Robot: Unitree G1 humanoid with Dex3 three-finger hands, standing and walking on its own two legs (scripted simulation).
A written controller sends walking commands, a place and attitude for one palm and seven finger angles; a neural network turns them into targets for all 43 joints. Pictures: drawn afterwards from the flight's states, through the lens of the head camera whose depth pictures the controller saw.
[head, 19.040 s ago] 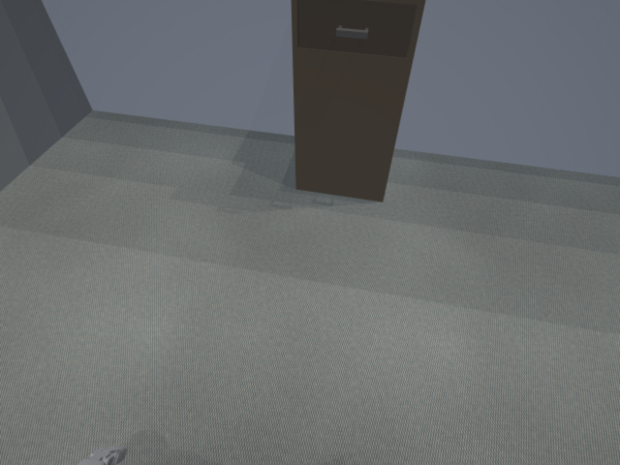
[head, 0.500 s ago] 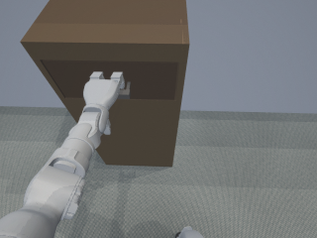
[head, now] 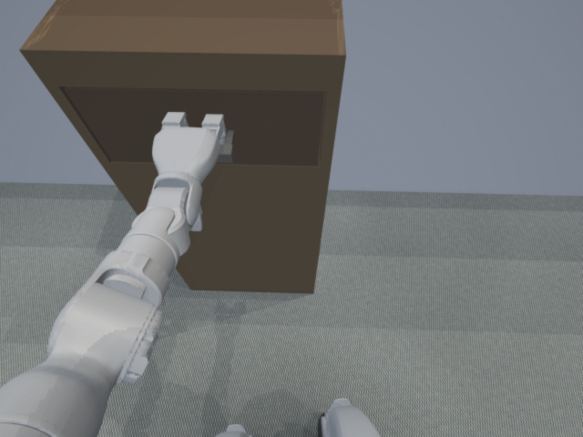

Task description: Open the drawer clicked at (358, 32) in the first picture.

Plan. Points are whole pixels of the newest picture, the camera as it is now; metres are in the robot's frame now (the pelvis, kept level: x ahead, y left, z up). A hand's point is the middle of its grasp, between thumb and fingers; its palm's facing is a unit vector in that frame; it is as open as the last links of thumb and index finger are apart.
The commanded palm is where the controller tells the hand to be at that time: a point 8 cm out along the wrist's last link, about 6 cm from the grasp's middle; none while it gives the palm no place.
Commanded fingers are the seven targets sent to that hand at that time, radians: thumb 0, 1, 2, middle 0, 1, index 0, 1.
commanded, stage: lower the fingers behind the handle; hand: left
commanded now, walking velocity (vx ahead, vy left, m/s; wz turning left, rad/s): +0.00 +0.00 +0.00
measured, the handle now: (201, 144) +0.55 +0.12 +0.04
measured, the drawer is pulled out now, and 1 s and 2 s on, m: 0.00 0.00 0.00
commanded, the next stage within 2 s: lift the fingers back up to retry in 0.26 s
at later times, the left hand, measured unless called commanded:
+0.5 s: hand (196, 171) +0.50 +0.12 +0.04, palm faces -0.02 +0.02 -1.00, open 13.7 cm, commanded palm +0.48 +0.14 +0.09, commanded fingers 0.00 -0.50 0.30 -0.30 -1.20 -0.30 -1.20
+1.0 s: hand (187, 147) +0.50 +0.12 +0.08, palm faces +0.07 -0.06 -1.00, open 13.7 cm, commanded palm +0.47 +0.13 +0.15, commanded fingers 0.00 -0.50 0.30 -0.30 -1.20 -0.30 -1.20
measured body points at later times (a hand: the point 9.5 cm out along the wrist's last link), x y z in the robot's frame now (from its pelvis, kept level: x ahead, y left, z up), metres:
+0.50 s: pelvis -0.01 +0.00 +0.00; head +0.09 -0.02 +0.43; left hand +0.49 +0.12 +0.09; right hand +0.01 -0.27 -0.14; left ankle -0.01 +0.13 -0.69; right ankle +0.05 -0.11 -0.69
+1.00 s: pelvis +0.03 +0.01 +0.03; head +0.11 -0.02 +0.47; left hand +0.49 +0.13 +0.14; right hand +0.09 -0.25 -0.12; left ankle -0.01 +0.13 -0.69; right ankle +0.05 -0.11 -0.69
